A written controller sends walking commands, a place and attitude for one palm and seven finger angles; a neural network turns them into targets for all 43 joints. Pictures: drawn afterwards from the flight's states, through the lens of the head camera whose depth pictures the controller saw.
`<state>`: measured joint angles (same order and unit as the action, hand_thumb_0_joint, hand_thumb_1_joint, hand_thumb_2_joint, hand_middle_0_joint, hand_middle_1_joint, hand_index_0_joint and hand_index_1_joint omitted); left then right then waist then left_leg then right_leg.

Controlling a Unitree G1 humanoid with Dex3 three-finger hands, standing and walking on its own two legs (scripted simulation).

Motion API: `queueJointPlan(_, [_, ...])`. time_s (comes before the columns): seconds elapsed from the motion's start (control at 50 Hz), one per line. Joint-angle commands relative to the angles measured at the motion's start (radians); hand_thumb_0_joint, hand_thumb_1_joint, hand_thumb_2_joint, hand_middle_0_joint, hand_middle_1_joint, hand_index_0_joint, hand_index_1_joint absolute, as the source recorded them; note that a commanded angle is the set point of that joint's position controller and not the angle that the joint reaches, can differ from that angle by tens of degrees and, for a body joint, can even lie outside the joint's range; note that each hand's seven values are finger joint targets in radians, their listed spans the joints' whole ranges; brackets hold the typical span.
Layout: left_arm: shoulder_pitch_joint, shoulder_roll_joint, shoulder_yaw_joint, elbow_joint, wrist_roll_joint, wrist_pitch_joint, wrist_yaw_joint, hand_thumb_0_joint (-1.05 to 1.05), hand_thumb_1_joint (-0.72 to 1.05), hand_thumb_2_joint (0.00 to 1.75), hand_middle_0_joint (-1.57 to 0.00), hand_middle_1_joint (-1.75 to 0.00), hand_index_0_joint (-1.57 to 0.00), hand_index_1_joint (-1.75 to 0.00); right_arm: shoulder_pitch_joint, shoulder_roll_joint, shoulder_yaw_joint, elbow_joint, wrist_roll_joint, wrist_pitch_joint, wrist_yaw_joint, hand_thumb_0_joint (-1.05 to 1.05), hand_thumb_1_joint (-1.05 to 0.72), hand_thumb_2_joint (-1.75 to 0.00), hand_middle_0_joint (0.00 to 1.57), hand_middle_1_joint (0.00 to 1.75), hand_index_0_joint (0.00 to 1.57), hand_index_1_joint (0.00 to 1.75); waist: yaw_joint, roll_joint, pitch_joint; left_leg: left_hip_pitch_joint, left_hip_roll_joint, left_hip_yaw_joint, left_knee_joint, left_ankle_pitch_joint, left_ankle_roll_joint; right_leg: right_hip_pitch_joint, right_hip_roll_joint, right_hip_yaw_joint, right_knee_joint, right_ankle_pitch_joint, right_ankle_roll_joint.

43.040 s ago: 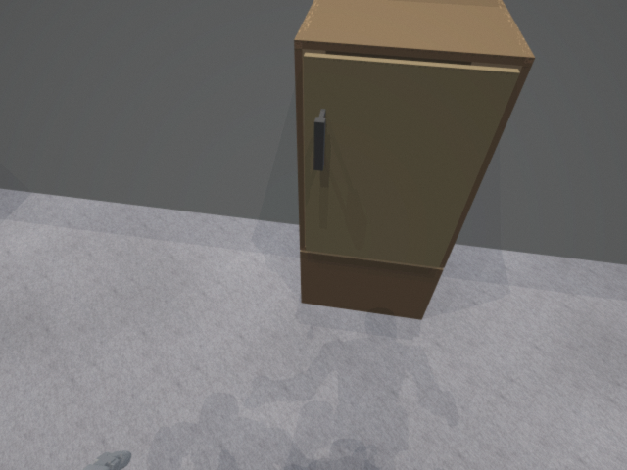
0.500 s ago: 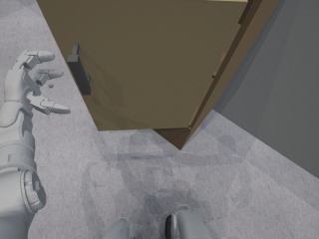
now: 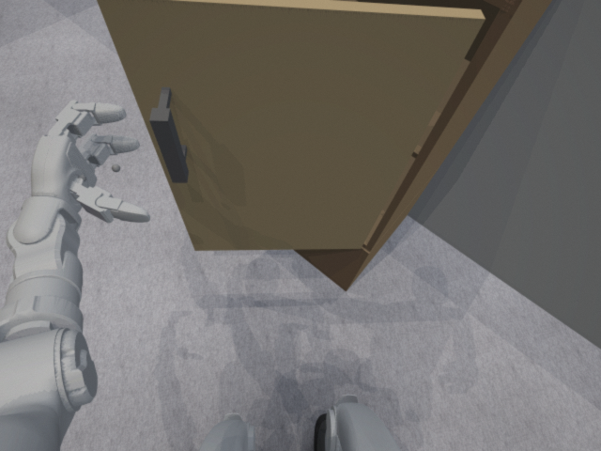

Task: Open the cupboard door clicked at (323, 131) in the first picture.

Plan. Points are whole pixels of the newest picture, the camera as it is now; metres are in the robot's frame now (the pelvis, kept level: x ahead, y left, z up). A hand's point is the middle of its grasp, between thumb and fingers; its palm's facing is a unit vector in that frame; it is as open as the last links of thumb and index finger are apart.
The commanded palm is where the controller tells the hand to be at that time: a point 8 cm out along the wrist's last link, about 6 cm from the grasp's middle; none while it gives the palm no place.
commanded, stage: move the hooked fingers beside the handle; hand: left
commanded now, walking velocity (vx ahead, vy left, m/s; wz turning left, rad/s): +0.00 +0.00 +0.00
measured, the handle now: (173, 137) +0.51 +0.17 +0.06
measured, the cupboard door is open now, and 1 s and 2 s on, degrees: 43 43 43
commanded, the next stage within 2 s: slide the fingers in behind the handle in 0.56 s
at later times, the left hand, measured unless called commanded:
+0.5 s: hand (120, 172) +0.45 +0.23 +0.06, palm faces +0.02 -1.00 -0.02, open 14.0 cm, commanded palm +0.43 +0.27 +0.06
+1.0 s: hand (146, 172) +0.45 +0.20 +0.06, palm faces +0.00 -1.00 +0.00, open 14.0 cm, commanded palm +0.43 +0.24 +0.06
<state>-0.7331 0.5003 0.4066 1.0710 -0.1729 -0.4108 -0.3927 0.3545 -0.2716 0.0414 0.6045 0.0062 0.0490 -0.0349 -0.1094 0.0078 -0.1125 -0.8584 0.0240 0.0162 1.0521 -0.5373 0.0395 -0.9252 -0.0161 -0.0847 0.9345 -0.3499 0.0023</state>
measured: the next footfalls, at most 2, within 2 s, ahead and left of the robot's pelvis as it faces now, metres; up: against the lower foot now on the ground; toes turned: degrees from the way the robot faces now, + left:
none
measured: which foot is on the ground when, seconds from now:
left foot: down 0.00-1.00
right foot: down 0.00-1.00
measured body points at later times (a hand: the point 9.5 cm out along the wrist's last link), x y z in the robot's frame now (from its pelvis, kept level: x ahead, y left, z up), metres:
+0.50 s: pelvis +0.00 -0.01 +0.00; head +0.11 +0.01 +0.43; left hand +0.44 +0.28 +0.07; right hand +0.03 -0.28 -0.11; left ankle -0.02 +0.09 -0.67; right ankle +0.05 -0.13 -0.67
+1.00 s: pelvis +0.00 -0.01 +0.00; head +0.11 +0.01 +0.44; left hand +0.45 +0.25 +0.06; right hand +0.04 -0.27 -0.11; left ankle -0.02 +0.09 -0.67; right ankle +0.05 -0.13 -0.67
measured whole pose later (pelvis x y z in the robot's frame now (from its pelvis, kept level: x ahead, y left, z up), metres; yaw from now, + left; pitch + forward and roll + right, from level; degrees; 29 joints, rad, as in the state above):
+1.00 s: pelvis +0.00 -0.01 +0.00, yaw +0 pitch +19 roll -2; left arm -0.71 0.44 0.37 1.04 -0.16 -0.40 -0.32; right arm 0.38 -0.26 0.04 0.60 0.01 0.05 -0.02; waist -0.11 0.02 -0.12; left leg -0.85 0.03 0.02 1.04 -0.53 0.03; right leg -0.93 -0.01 -0.08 0.95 -0.35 -0.01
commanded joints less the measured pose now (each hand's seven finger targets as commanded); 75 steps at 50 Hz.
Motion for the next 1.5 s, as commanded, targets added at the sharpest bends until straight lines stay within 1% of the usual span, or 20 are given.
queueJointPlan(0.0, [-0.396,0.192,-0.010,-0.182,-0.010,-0.038,0.016,0.00,-0.50,0.30,-0.30,-1.20,-0.30,-1.20,0.147,-0.180,-0.073,-0.061,0.004,-0.021,-0.013,0.00,-0.90,-0.90,0.20,0.30,0.20,0.30,-0.024,0.124,-0.385,0.241,0.002,-0.081,-0.152,0.515,-0.052,0.207,0.041,0.028,-0.044,0.223,-0.030])
queueJointPlan(0.04, [-0.376,0.229,0.027,-0.181,-0.007,-0.045,0.033,0.00,-0.50,0.30,-0.30,-1.20,-0.30,-1.20,0.149,-0.184,-0.072,-0.074,0.002,-0.019,-0.012,0.00,-0.90,-0.90,0.20,0.30,0.20,0.30,-0.012,0.108,-0.387,0.227,0.000,-0.083,-0.148,0.524,-0.053,0.216,0.042,0.027,-0.036,0.225,-0.034])
queueJointPlan(0.14, [-0.386,0.288,0.073,-0.311,0.005,-0.090,0.070,0.00,-0.50,0.30,-0.30,-1.20,-0.30,-1.20,0.148,-0.176,-0.076,-0.090,-0.002,-0.020,-0.004,0.00,-0.90,-0.90,0.20,0.30,0.20,0.30,0.017,0.185,-0.524,0.289,-0.001,-0.077,-0.129,0.633,-0.065,0.275,0.042,0.041,-0.013,0.302,-0.035])
queueJointPlan(0.16, [-0.371,0.287,0.077,-0.321,0.003,-0.090,0.072,0.00,-0.50,0.30,-0.30,-1.20,-0.30,-1.20,0.150,-0.174,-0.077,-0.088,-0.003,-0.018,-0.002,0.00,-0.90,-0.90,0.20,0.30,0.20,0.30,0.016,0.160,-0.551,0.303,0.002,-0.077,-0.128,0.658,-0.066,0.296,0.044,0.042,-0.017,0.326,-0.031])
queueJointPlan(0.22, [-0.293,0.276,0.077,-0.262,-0.003,-0.061,0.061,0.00,-0.50,0.30,-0.30,-1.20,-0.30,-1.20,0.143,-0.172,-0.073,-0.091,0.006,-0.012,-0.003,0.00,-0.90,-0.90,0.20,0.30,0.20,0.30,0.011,0.086,-0.472,0.197,-0.005,-0.049,-0.144,0.545,-0.038,0.358,0.043,0.054,-0.041,0.334,-0.024])
queueJointPlan(0.3, [-0.306,0.290,0.077,-0.179,-0.004,-0.026,0.035,0.00,-0.50,0.30,-0.30,-1.20,-0.30,-1.20,0.140,-0.180,-0.067,-0.092,0.011,-0.011,-0.015,0.00,-0.90,-0.90,0.20,0.30,0.20,0.30,-0.004,0.051,-0.364,0.099,-0.014,-0.031,-0.168,0.381,-0.021,0.364,0.039,0.060,-0.065,0.268,-0.024])
queueJointPlan(0.44, [-0.422,0.208,-0.004,-0.237,-0.023,-0.087,0.005,0.00,-0.50,0.30,-0.30,-1.20,-0.30,-1.20,0.138,-0.175,-0.070,-0.077,0.006,-0.034,-0.022,0.00,-0.90,-0.90,0.20,0.30,0.20,0.30,-0.033,0.115,-0.411,0.188,-0.012,-0.053,-0.152,0.388,-0.025,0.282,0.040,0.056,-0.058,0.222,-0.032])
queueJointPlan(0.52, [-0.413,0.287,0.056,-0.154,-0.013,-0.063,0.016,0.00,-0.50,0.30,-0.30,-1.20,-0.30,-1.20,0.147,-0.188,-0.068,-0.056,0.008,-0.034,-0.026,0.00,-0.90,-0.90,0.20,0.30,0.20,0.30,-0.025,0.077,-0.396,0.118,-0.016,-0.052,-0.149,0.336,-0.021,0.297,0.035,0.064,-0.058,0.198,-0.028])
queueJointPlan(0.6, [-0.396,0.336,0.082,-0.174,0.013,-0.056,0.035,0.00,-0.50,0.30,-0.30,-1.20,-0.30,-1.20,0.147,-0.184,-0.064,-0.070,0.005,-0.031,-0.023,0.00,-0.90,-0.90,0.20,0.30,0.20,0.30,-0.002,0.114,-0.430,0.115,-0.020,-0.044,-0.144,0.366,-0.022,0.319,0.032,0.067,-0.044,0.226,-0.028])
queueJointPlan(0.68, [-0.386,0.315,0.075,-0.229,0.008,-0.073,0.043,0.00,-0.50,0.30,-0.30,-1.20,-0.30,-1.20,0.147,-0.180,-0.067,-0.086,0.003,-0.031,-0.016,0.00,-0.90,-0.90,0.20,0.30,0.20,0.30,0.004,0.136,-0.482,0.155,-0.016,-0.044,-0.142,0.426,-0.026,0.337,0.036,0.064,-0.034,0.272,-0.030])
queueJointPlan(0.74, [-0.387,0.249,0.037,-0.253,-0.014,-0.077,0.038,0.00,-0.50,0.30,-0.30,-1.20,-0.30,-1.20,0.147,-0.176,-0.069,-0.094,0.004,-0.034,-0.012,0.00,-0.90,-0.90,0.20,0.30,0.20,0.30,-0.007,0.126,-0.480,0.167,-0.015,-0.046,-0.140,0.440,-0.025,0.340,0.041,0.061,-0.037,0.284,-0.031])
queueJointPlan(0.88, [-0.339,0.164,-0.012,-0.232,-0.013,-0.043,0.061,0.00,-0.50,0.30,-0.30,-1.20,-0.30,-1.20,0.150,-0.171,-0.077,-0.076,0.007,-0.028,-0.005,0.00,-0.90,-0.90,0.20,0.30,0.20,0.30,-0.018,0.086,-0.409,0.169,-0.010,-0.045,-0.155,0.432,-0.028,0.302,0.040,0.050,-0.055,0.270,-0.025])
queueJointPlan(0.92, [-0.365,0.160,-0.019,-0.220,-0.006,-0.043,0.079,0.00,-0.50,0.30,-0.30,-1.20,-0.30,-1.20,0.143,-0.171,-0.074,-0.077,0.008,-0.027,-0.006,0.00,-0.90,-0.90,0.20,0.30,0.20,0.30,-0.026,0.060,-0.356,0.135,-0.012,-0.047,-0.167,0.363,-0.026,0.287,0.038,0.051,-0.064,0.222,-0.024])
queueJointPlan(0.98, [-0.396,0.184,0.006,-0.249,0.007,-0.072,0.109,0.00,-0.50,0.30,-0.30,-1.20,-0.30,-1.20,0.142,-0.167,-0.075,-0.075,0.002,-0.034,-0.005,0.00,-0.90,-0.90,0.20,0.30,0.20,0.30,-0.009,0.097,-0.406,0.164,-0.016,-0.052,-0.162,0.385,-0.032,0.295,0.035,0.052,-0.050,0.227,-0.030])
queueJointPlan(1.06, [-0.390,0.140,-0.024,-0.293,0.017,-0.105,0.133,0.00,-0.50,0.30,-0.30,-1.20,-0.30,-1.20,0.145,-0.159,-0.077,-0.072,-0.004,-0.040,0.004,0.00,-0.90,-0.90,0.20,0.30,0.20,0.30,-0.002,0.135,-0.484,0.240,-0.012,-0.063,-0.147,0.496,-0.047,0.288,0.037,0.046,-0.028,0.273,-0.031])
queueJointPlan(1.26, [-0.342,0.090,-0.040,-0.237,0.020,-0.077,0.166,0.00,-0.50,0.30,-0.30,-1.20,-0.30,-1.20,0.128,-0.155,-0.077,-0.083,0.002,-0.034,0.008,0.00,-0.90,-0.90,0.20,0.30,0.20,0.30,-0.008,0.024,-0.397,0.130,-0.021,-0.037,-0.165,0.383,-0.028,0.341,0.034,0.055,-0.051,0.264,-0.025])
queueJointPlan(1.3, [-0.384,0.122,-0.024,-0.223,0.029,-0.083,0.172,0.00,-0.50,0.30,-0.30,-1.20,-0.30,-1.20,0.127,-0.158,-0.074,-0.077,0.002,-0.034,0.003,0.00,-0.90,-0.90,0.20,0.30,0.20,0.30,-0.013,0.019,-0.369,0.088,-0.024,-0.036,-0.164,0.323,-0.025,0.338,0.029,0.063,-0.052,0.229,-0.024])
queueJointPlan(1.36, [-0.445,0.084,-0.063,-0.274,0.038,-0.112,0.179,0.00,-0.50,0.30,-0.30,-1.20,-0.30,-1.20,0.120,-0.150,-0.076,-0.078,-0.002,-0.043,0.003,0.00,-0.90,-0.90,0.20,0.30,0.20,0.30,-0.017,0.097,-0.429,0.147,-0.028,-0.036,-0.157,0.334,-0.027,0.316,0.028,0.067,-0.047,0.223,-0.028])
queueJointPlan(1.42, [-0.467,0.070,-0.077,-0.252,0.036,-0.122,0.183,0.00,-0.50,0.30,-0.30,-1.20,-0.30,-1.20,0.123,-0.153,-0.076,-0.061,-0.004,-0.049,0.003,0.00,-0.90,-0.90,0.20,0.30,0.20,0.30,-0.031,0.078,-0.430,0.158,-0.024,-0.047,-0.151,0.337,-0.029,0.296,0.029,0.063,-0.044,0.215,-0.027])
queueJointPlan(1.48, [-0.420,0.085,-0.053,-0.255,0.029,-0.119,0.181,0.00,-0.50,0.30,-0.30,-1.20,-0.30,-1.20,0.131,-0.157,-0.079,-0.061,-0.006,-0.052,0.006,0.00,-0.90,-0.90,0.20,0.30,0.20,0.30,-0.006,0.092,-0.495,0.181,-0.025,-0.046,-0.148,0.396,-0.034,0.331,0.029,0.061,-0.033,0.263,-0.030])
